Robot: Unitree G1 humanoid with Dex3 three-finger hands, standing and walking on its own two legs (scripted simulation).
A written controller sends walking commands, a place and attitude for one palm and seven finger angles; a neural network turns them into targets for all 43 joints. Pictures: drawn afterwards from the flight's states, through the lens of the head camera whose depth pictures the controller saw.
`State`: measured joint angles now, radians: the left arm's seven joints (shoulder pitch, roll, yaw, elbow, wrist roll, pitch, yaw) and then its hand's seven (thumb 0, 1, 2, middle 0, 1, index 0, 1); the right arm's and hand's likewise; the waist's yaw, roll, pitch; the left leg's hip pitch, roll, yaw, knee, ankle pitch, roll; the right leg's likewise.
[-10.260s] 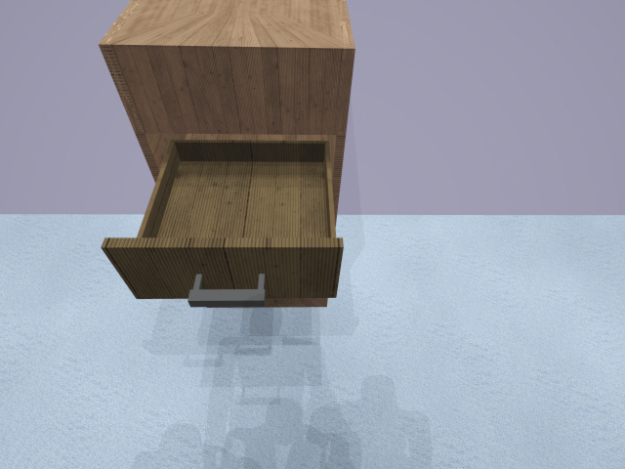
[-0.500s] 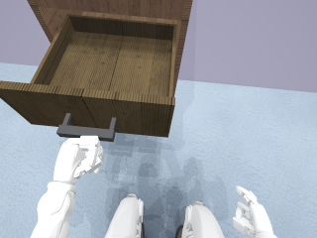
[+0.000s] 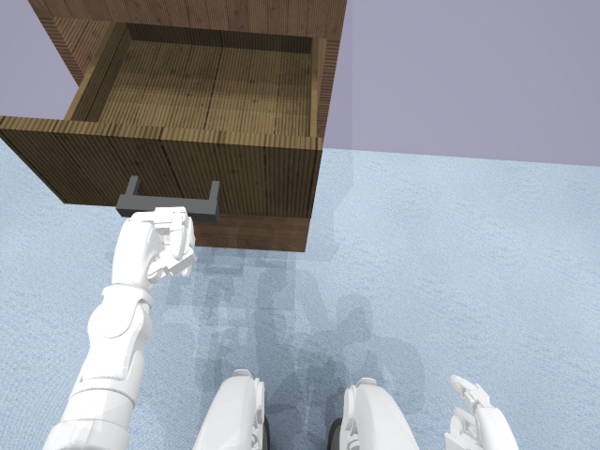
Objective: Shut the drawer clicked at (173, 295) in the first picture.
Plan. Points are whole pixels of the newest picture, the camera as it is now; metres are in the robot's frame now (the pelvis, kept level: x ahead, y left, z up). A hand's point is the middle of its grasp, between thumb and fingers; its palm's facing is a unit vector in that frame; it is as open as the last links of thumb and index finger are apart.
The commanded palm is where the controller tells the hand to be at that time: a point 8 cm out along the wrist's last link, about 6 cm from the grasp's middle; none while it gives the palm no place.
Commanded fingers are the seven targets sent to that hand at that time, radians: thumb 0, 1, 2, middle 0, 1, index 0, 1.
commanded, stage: push the drawer shut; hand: left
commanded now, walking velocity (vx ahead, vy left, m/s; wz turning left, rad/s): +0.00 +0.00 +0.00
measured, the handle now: (172, 196) +0.43 +0.19 +0.03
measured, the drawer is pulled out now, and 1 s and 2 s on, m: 0.21 0.08 0.00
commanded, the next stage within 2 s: none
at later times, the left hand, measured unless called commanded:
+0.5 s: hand (204, 208) +0.42 +0.15 +0.02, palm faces -0.02 -1.00 -0.06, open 3.0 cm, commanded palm +0.42 +0.19 +0.03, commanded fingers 0.00 0.90 0.90 -1.40 -1.60 -1.40 -1.60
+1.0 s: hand (212, 167) +0.49 +0.15 +0.02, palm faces -0.02 -1.00 -0.06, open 3.1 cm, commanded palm +0.49 +0.19 +0.03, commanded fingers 0.00 0.90 0.90 -1.40 -1.60 -1.40 -1.60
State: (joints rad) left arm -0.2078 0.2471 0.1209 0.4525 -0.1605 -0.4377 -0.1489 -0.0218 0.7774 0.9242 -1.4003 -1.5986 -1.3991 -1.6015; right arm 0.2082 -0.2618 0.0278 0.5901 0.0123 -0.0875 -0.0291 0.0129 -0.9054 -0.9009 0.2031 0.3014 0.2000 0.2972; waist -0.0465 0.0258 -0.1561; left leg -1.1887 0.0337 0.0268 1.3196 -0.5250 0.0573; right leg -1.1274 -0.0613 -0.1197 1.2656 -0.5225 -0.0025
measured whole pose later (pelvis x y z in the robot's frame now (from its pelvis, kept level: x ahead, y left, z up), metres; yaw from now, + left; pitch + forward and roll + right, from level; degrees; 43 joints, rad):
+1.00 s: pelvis +0.01 -0.01 -0.01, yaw -1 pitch +27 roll -4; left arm -0.76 0.38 0.31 1.05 -0.09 -0.53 -0.18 0.00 0.85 0.97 -1.40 -1.60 -1.40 -1.60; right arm 0.28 -0.27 0.03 0.65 -0.02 0.02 0.00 0.01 -0.91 -0.90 0.20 0.30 0.20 0.30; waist -0.13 0.04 -0.14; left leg -1.28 0.06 0.02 1.33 -0.53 0.04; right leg -1.22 -0.04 -0.12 1.28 -0.52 -0.02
